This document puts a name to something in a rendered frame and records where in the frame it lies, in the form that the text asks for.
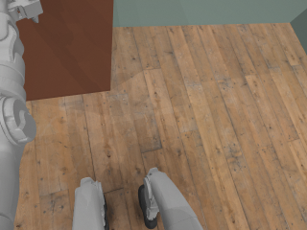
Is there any robot left thigh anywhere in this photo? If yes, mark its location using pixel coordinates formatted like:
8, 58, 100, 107
72, 181, 105, 230

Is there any cabinet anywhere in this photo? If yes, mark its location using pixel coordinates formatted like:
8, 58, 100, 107
15, 0, 114, 102

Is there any robot right thigh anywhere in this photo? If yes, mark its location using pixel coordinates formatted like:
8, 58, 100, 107
143, 171, 203, 230

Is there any left robot upper arm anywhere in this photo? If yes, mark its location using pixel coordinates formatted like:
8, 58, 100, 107
0, 96, 36, 230

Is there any left robot forearm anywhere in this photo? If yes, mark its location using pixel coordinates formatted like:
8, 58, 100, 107
0, 12, 27, 105

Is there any robot thigh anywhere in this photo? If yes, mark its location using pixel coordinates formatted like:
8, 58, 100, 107
143, 171, 203, 230
72, 181, 105, 230

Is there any left robot hand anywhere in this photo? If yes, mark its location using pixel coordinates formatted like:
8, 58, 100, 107
0, 0, 43, 23

